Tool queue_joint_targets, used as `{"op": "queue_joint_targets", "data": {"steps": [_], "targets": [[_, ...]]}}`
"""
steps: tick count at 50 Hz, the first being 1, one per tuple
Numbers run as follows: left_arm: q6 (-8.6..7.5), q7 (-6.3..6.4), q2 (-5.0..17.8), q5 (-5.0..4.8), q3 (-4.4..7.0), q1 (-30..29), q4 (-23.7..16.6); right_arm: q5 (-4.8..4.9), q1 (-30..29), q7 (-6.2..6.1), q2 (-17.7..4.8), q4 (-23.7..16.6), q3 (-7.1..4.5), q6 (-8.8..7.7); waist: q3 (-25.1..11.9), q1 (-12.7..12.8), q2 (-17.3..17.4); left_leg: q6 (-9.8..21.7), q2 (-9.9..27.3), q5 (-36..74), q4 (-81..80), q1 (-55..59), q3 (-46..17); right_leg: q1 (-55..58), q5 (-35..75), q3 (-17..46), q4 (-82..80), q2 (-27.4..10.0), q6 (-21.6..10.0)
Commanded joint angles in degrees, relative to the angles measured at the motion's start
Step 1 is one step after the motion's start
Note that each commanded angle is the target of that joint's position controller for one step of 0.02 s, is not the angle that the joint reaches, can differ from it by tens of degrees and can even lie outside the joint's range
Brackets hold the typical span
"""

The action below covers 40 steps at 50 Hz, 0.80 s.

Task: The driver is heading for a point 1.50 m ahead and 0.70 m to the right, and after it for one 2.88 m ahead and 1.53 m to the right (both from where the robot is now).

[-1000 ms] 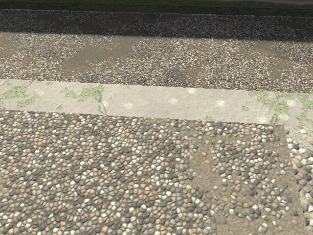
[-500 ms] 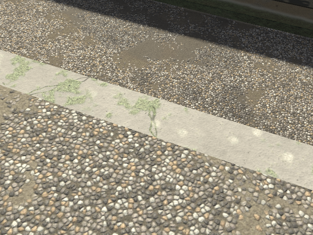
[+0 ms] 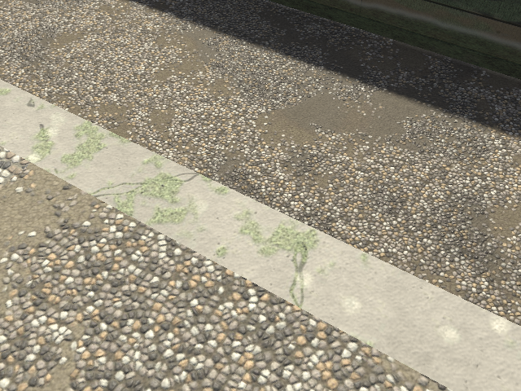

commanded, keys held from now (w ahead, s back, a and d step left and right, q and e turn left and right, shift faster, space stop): e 0.96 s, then no key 0.04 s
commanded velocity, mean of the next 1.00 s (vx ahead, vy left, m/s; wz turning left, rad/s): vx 0.04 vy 0.00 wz -0.50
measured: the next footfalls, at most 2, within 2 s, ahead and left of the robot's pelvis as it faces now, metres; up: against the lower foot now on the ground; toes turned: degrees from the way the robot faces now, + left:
left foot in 0.26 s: +0.15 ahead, +0.13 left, +0.00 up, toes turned -14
right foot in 0.68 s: +0.05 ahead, -0.11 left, +0.00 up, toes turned -25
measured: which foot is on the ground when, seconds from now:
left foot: up 0.00-0.24, down 0.26-0.68, up 0.70-1.00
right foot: down 0.00-0.26, up 0.28-0.66, down 0.68-1.00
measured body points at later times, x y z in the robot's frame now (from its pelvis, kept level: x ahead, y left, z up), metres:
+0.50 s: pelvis +0.06 +0.03 +0.01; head +0.10 +0.04 +0.45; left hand +0.27 +0.28 -0.11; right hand +0.13 -0.27 -0.08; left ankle +0.11 +0.14 -0.74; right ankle +0.02 -0.10 -0.67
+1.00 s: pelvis +0.05 -0.01 +0.01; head +0.07 -0.05 +0.45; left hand +0.33 +0.15 -0.07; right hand +0.02 -0.33 -0.10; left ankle +0.16 +0.12 -0.69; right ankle +0.02 -0.09 -0.74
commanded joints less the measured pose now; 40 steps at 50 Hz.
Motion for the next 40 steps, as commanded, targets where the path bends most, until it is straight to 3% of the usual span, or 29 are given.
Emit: {"op": "queue_joint_targets", "data": {"steps": [1,4,8,10,12,13,14,15,16,17,19,21,23,26,30,32,33,34,35,36,37,39,40], "targets": [[0.36,1.02,10.9,0.03,3.00,-0.5,-3.1,0.14,2.8,-0.92,-3.4,-3.8,-1.17,-0.36,-9.6,-1.6,-8.6,-1.2,1.1,1.3,-9.4,-0.6,0.1,9.9,34.4,15.1,-5.6,-14.1,-11.8],[2.01,2.18,12.6,-1.08,4.01,-0.4,-3.6,0.43,0.7,-1.17,-4.1,-3.9,-1.45,0.29,-11.7,-1.0,-7.9,-1.2,0.1,7.5,-14.8,2.2,-0.4,8.6,23.7,16.6,-6.7,-14.0,-11.3],[4.03,3.07,11.6,-1.65,4.19,-0.7,-4.3,0.62,-4.0,-0.68,-3.9,-5.2,-1.62,0.59,-8.1,0.0,-9.2,-0.8,-1.0,9.9,-21.4,4.4,-1.2,4.3,2.7,20.0,-8.1,-12.1,-9.6],[4.62,3.30,11.4,-1.75,4.25,-0.8,-4.6,0.77,-4.1,-0.27,-3.8,-5.4,-1.72,-0.17,-7.2,-0.3,-9.9,-0.2,-1.6,11.1,-27.5,6.5,-1.0,4.5,1.9,22.2,-6.3,-11.4,-8.8],[5.19,3.70,10.3,-2.18,3.97,-1.5,-5.2,0.85,-1.1,0.16,-4.2,-4.5,-2.16,-1.17,-7.4,-2.6,-9.5,1.3,-0.9,19.0,-39.6,13.8,-0.2,3.3,2.2,22.5,-2.4,-8.9,-6.0],[5.25,3.84,8.1,-1.80,3.28,0.1,-5.5,0.12,0.4,-0.09,-7.1,-4.6,-2.89,-1.33,-9.3,-2.2,-5.7,3.9,6.4,22.0,-41.5,20.1,-4.9,-0.7,-5.2,20.2,3.1,-6.5,-3.1],[4.96,3.80,4.8,-1.48,2.49,2.9,-6.4,-1.31,-1.5,-0.41,-11.8,-5.5,-3.83,-0.65,-9.2,1.0,9.5,11.0,18.1,31.7,-43.1,23.8,-17.8,-10.5,-21.7,9.8,14.8,1.9,0.7],[4.50,3.86,8.6,-1.19,3.55,3.3,-6.6,-2.58,-1.4,0.01,-10.0,-5.5,-3.59,-0.52,-9.3,0.0,13.2,17.5,24.4,37.2,-43.8,20.7,-24.4,-13.7,-30.8,5.2,28.1,1.6,3.2],[4.55,3.74,11.6,-1.16,4.64,4.5,-5.6,-2.02,-2.9,-0.07,-7.5,-6.0,-2.78,-0.67,-8.3,0.4,8.6,17.9,22.9,38.2,-43.2,19.5,-20.7,-14.3,-28.6,5.5,36.0,-0.6,4.5],[5.17,3.90,11.7,-1.42,5.08,5.4,-4.4,-1.26,-5.3,-0.14,-5.8,-6.1,-2.32,-0.72,-7.0,1.2,5.8,15.6,19.1,37.3,-42.3,18.7,-15.0,-14.9,-25.4,5.0,39.5,-1.4,5.6],[6.63,4.21,9.9,-1.44,4.86,5.6,-4.0,-0.22,-7.3,-0.34,-5.2,-5.9,-2.00,-0.63,-5.4,1.1,5.9,13.9,15.8,38.2,-41.8,17.9,-8.6,-16.2,-20.0,3.8,42.9,-2.3,7.6],[7.00,3.87,7.8,-1.81,4.15,3.0,-5.9,-0.57,-5.9,-0.64,-5.8,-5.1,-2.28,-0.24,-5.0,0.0,6.8,14.5,14.3,39.1,-42.6,17.9,-4.6,-15.9,-17.0,1.3,39.7,-2.7,8.6],[7.06,3.40,7.1,-1.63,3.66,0.2,-8.1,-0.76,-4.2,-1.00,-6.8,-4.2,-2.77,0.09,-6.1,-1.5,7.9,15.5,15.4,39.3,-42.5,20.5,-3.4,-15.3,-15.6,0.5,34.4,-3.8,9.2],[7.21,2.39,6.5,-1.32,3.09,-1.3,-10.0,-0.34,-4.5,-0.88,-8.6,-3.7,-3.50,0.42,-7.8,-2.1,8.5,15.7,16.7,39.0,-42.2,19.9,-0.9,-9.1,-14.8,-1.7,26.0,-5.1,8.3],[7.83,1.34,7.6,-1.35,3.56,-1.1,-11.3,0.82,-4.4,0.01,-10.1,-2.8,-4.12,0.46,-7.6,-2.0,9.2,14.8,18.5,37.4,-40.4,19.1,0.5,-2.9,-14.2,-4.9,16.5,-4.4,5.6],[8.02,0.87,7.4,-1.34,3.94,1.7,-10.7,1.99,-5.5,0.18,-10.3,-2.3,-4.22,0.40,-7.5,0.2,8.3,12.0,18.0,35.1,-36.4,17.3,2.5,3.1,-7.3,-6.7,6.0,-3.2,2.9],[7.84,1.16,8.0,-1.13,4.36,4.1,-10.0,2.33,-3.8,0.34,-9.1,-1.2,-3.91,0.36,-8.2,1.1,6.3,8.7,16.3,30.5,-31.6,13.9,5.0,9.6,-0.9,-5.8,-0.2,-2.2,1.0],[7.53,1.87,12.6,-1.19,5.71,6.2,-10.0,0.85,-0.8,0.61,-6.4,-0.6,-3.28,0.31,-9.3,0.4,-4.7,3.0,11.7,17.3,-19.5,3.8,10.8,19.6,16.1,5.1,-3.5,-9.1,-2.3],[7.09,2.40,18.9,-0.50,6.49,5.5,-12.1,-2.25,-1.1,0.77,-3.7,-3.2,-2.12,0.44,-8.8,-1.2,-20.9,-2.4,3.3,-12.8,-2.9,-12.3,11.7,24.3,38.7,24.9,-1.5,-24.3,-12.6],[5.61,1.50,16.8,1.56,5.89,7.6,-12.3,-0.96,-6.6,0.07,-6.7,-4.5,-2.96,0.37,-12.9,4.3,-14.0,-2.1,1.8,-13.4,5.8,-13.2,2.1,19.3,31.2,27.3,-4.1,-26.5,-19.2],[4.52,1.23,15.4,1.59,5.23,5.0,-11.9,0.48,-8.2,-0.36,-8.1,-4.5,-3.51,0.77,-9.1,2.7,-10.1,-1.1,2.7,-8.5,8.4,-14.0,0.6,16.5,24.1,22.4,-5.3,-22.7,-16.6],[4.10,1.92,11.7,-0.56,4.09,-0.4,-12.2,-0.07,-6.7,-1.48,-8.5,-2.8,-4.10,1.60,-6.2,0.1,-7.5,-0.7,3.7,0.1,5.6,-14.1,-0.6,13.6,16.2,17.4,-5.6,-17.5,-11.2],[4.25,2.37,11.4,-0.85,3.78,-1.4,-12.4,-0.34,-5.5,-1.59,-8.3,-2.5,-4.24,1.72,-6.4,-0.9,-8.3,-1.2,3.0,3.0,5.8,-11.8,-0.6,11.6,16.8,16.1,-5.8,-16.1,-10.8]]}}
